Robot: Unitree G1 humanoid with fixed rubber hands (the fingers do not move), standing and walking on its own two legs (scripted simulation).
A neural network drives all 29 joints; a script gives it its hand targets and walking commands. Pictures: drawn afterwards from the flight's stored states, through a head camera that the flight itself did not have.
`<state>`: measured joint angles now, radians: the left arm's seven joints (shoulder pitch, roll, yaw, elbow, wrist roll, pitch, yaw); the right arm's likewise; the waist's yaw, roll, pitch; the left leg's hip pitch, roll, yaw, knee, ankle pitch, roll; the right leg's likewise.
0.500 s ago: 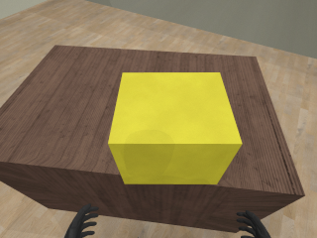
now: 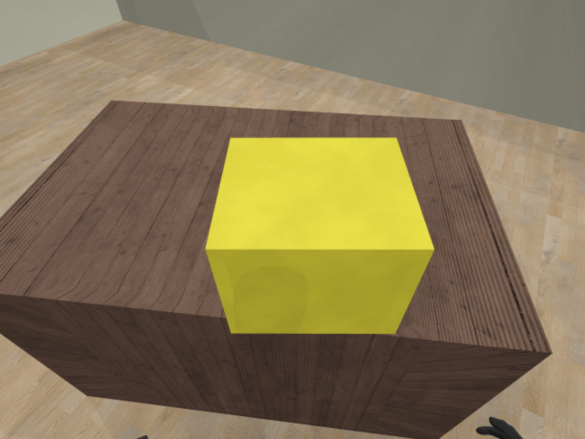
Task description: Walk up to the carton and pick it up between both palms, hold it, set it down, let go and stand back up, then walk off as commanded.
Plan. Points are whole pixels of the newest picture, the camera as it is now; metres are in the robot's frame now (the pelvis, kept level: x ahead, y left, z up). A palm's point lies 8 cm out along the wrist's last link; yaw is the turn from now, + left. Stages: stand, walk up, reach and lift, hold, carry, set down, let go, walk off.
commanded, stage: stand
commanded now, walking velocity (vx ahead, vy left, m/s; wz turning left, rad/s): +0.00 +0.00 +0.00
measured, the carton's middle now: (313, 236) +0.43 -0.01 +0.01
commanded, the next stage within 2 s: walk off in 0.94 s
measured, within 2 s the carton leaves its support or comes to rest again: neither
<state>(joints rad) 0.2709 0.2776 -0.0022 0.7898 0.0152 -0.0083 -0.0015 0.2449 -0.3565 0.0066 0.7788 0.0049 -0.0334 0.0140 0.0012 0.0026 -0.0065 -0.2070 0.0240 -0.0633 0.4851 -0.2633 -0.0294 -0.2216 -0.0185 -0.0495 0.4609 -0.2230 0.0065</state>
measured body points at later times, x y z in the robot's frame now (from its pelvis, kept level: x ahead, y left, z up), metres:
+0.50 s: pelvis -0.01 +0.00 +0.00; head -0.01 +0.00 +0.45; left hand +0.08 +0.27 -0.13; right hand +0.10 -0.29 -0.10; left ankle +0.00 +0.14 -0.74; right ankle +0.02 -0.12 -0.74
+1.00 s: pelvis -0.01 +0.00 +0.00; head -0.02 +0.00 +0.45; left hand +0.07 +0.27 -0.13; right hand +0.09 -0.29 -0.11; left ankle +0.00 +0.14 -0.74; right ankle +0.02 -0.12 -0.74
